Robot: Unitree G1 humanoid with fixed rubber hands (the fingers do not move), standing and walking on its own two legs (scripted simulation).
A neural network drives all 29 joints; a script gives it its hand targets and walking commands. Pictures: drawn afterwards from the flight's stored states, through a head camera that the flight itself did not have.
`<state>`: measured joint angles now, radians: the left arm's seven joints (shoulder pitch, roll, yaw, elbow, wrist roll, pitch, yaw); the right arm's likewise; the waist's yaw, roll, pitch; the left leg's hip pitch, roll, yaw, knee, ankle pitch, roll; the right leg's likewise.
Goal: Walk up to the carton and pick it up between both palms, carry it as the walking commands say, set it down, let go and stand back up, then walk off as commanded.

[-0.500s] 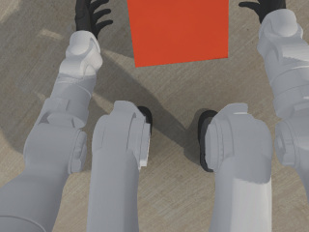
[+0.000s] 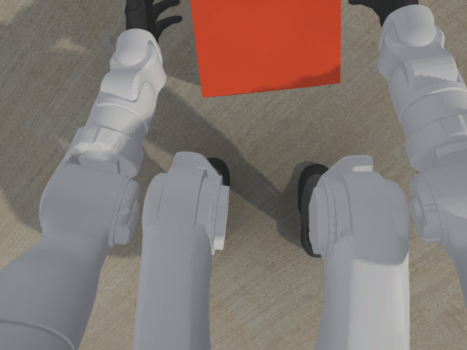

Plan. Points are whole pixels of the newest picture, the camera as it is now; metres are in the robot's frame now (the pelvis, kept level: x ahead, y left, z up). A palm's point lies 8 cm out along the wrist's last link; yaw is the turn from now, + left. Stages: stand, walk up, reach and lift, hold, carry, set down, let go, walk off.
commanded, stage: reach and lift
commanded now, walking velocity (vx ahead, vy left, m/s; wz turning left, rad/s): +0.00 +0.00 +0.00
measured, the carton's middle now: (264, 25) +0.51 +0.00 -0.25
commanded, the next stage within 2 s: none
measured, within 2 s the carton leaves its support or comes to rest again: leaves its support in 0.90 s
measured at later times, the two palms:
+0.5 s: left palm (165, 18) +0.50 +0.13 -0.18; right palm out of the picture +0.52 -0.12 -0.18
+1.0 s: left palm (164, 10) +0.51 +0.13 -0.17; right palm out of the picture +0.53 -0.12 -0.17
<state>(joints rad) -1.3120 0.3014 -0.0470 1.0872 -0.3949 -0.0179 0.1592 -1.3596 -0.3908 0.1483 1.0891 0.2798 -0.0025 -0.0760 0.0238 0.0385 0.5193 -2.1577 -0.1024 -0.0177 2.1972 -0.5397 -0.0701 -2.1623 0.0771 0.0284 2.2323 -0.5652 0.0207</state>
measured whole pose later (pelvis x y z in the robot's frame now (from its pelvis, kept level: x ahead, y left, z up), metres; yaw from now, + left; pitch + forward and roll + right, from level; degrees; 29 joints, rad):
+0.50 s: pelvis +0.02 +0.00 -0.01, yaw +0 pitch +35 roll +2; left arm -1.30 0.13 0.17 1.23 -0.19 -0.03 0.21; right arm -1.35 -0.21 -0.01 1.25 0.15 -0.02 -0.15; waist 0.03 0.04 0.27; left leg -2.26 -0.12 -0.03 2.22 -0.58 -0.08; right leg -2.26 0.08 0.02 2.25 -0.60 0.02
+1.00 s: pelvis +0.02 +0.00 -0.01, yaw -1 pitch +33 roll +2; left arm -1.23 0.10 0.21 1.04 -0.13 0.09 0.24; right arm -1.30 -0.19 -0.04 1.10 0.11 0.09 -0.19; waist 0.04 0.02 0.30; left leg -2.21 -0.15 -0.05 2.25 -0.62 -0.10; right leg -2.22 0.12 0.04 2.28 -0.63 0.04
